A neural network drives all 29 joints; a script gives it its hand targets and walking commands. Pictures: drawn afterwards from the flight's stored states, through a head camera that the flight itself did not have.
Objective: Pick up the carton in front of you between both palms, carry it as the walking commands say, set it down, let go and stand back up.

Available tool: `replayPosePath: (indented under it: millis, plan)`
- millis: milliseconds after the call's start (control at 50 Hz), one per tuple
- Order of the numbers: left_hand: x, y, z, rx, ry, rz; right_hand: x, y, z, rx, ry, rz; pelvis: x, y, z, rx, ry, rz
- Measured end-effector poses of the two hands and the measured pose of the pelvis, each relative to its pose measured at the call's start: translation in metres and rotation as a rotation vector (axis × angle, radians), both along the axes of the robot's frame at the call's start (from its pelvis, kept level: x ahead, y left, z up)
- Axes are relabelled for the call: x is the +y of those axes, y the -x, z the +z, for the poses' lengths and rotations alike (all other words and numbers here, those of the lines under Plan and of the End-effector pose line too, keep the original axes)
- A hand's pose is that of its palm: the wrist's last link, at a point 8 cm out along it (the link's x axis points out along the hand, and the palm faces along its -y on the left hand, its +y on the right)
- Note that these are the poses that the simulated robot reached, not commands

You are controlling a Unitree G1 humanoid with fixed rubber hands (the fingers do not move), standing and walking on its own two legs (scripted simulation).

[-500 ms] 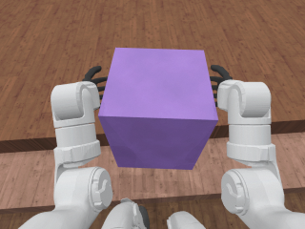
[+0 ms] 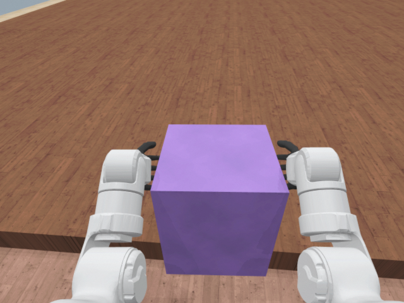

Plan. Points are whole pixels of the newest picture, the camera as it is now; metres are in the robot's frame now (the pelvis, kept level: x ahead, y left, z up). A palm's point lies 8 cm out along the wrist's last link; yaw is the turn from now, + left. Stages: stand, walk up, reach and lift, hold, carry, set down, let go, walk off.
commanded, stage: carry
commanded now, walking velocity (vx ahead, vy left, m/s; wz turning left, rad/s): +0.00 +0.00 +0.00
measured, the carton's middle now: (216, 199) +0.33 +0.01 +0.06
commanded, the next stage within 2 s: none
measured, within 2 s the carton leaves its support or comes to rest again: neither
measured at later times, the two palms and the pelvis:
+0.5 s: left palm (145, 165) +0.35 +0.15 +0.14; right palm (294, 165) +0.36 -0.15 +0.14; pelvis +0.01 +0.00 +0.00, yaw +0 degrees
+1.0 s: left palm (142, 165) +0.36 +0.16 +0.14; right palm (292, 165) +0.36 -0.14 +0.14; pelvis +0.01 +0.00 +0.00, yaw +0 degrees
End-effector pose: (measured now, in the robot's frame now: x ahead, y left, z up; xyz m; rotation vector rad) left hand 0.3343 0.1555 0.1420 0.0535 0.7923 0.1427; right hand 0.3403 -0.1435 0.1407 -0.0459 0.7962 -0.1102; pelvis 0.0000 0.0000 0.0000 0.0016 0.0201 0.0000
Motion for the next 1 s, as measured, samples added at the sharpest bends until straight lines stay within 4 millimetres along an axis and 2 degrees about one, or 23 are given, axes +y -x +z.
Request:
replayPosePath:
  millis: [380,1000]
  plan:
    - [-0.006,-0.018,-0.005,-0.037,0.006,-0.016,-0.006,-0.013,-0.005,-0.037,0.006,-0.01,0.0,-0.011,0.003,0.003,0.003,0.003]
    - [0.001,-0.021,-0.006,-0.038,0.008,-0.011,0.0,-0.017,-0.004,-0.038,0.008,-0.006,0.004,-0.014,0.005,-0.002,0.006,0.005]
